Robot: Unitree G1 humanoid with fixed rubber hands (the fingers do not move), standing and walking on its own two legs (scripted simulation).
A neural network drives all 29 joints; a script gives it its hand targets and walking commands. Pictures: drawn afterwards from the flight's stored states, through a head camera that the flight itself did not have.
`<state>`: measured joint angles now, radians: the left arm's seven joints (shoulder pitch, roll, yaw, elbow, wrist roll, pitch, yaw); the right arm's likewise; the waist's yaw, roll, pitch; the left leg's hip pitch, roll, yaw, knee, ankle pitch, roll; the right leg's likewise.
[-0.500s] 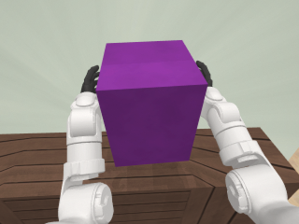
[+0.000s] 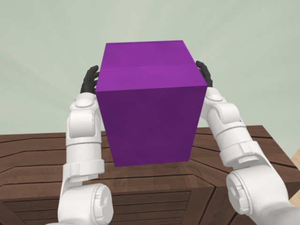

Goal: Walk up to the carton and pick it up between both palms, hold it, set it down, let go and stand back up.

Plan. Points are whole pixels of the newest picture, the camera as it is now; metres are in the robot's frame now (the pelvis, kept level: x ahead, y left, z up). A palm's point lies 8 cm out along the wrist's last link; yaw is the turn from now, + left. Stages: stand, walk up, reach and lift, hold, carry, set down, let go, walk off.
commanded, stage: hold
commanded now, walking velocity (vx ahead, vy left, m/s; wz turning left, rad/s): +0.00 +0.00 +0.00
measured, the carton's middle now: (148, 103) +0.37 +0.01 +0.20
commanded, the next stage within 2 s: none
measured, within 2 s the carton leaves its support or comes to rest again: neither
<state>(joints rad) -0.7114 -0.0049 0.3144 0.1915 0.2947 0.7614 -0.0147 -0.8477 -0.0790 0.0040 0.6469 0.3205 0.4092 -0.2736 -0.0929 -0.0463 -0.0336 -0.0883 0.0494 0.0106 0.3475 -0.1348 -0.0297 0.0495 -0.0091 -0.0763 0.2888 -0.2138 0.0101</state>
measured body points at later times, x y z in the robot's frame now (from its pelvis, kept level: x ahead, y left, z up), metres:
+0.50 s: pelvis +0.00 +0.00 +0.00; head -0.06 +0.03 +0.45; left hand +0.38 +0.15 +0.23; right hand +0.39 -0.14 +0.23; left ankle +0.04 +0.14 -0.75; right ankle -0.03 -0.12 -0.75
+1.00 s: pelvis +0.00 +0.00 +0.00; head -0.07 +0.03 +0.44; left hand +0.38 +0.16 +0.23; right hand +0.38 -0.14 +0.24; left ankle +0.04 +0.14 -0.75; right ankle -0.03 -0.12 -0.75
